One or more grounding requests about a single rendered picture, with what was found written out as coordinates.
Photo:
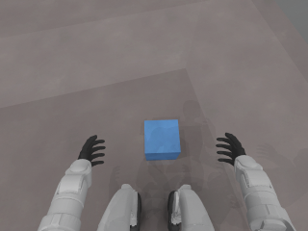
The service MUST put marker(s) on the robot right hand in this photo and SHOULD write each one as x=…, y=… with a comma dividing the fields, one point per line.
x=235, y=147

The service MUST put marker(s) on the left robot thigh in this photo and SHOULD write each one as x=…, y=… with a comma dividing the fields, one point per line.
x=117, y=216

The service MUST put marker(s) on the robot left hand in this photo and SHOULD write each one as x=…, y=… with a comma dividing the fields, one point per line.
x=88, y=149

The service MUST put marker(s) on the robot right forearm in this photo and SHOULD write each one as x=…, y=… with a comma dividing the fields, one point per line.
x=263, y=208

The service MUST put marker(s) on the carton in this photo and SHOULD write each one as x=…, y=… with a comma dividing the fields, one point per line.
x=161, y=140

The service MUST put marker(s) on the left robot shin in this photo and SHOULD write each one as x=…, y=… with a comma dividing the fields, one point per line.
x=133, y=218

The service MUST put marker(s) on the robot left forearm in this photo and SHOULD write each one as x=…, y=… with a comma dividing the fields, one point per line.
x=69, y=199

